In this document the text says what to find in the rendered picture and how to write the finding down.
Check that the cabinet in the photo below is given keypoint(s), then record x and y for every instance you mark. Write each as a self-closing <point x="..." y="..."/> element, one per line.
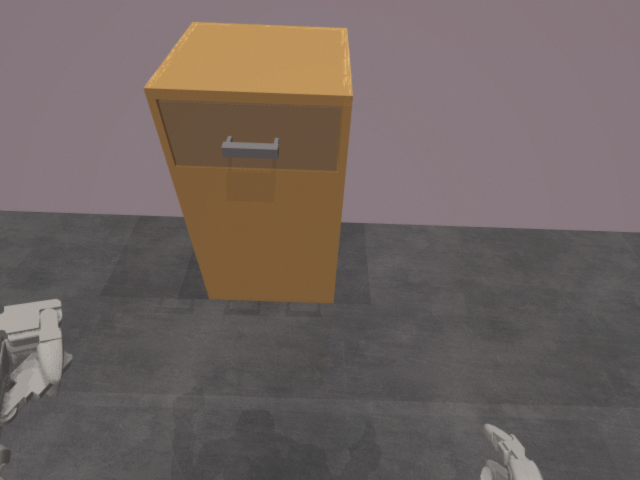
<point x="260" y="234"/>

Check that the drawer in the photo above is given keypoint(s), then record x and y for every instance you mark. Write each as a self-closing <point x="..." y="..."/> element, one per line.
<point x="308" y="134"/>

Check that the robot right hand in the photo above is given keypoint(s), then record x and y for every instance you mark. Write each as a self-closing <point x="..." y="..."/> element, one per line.
<point x="512" y="454"/>

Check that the robot left hand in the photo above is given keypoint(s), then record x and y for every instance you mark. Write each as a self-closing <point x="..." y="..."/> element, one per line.
<point x="30" y="333"/>

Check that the handle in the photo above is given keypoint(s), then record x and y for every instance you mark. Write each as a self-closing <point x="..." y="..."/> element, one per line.
<point x="250" y="150"/>

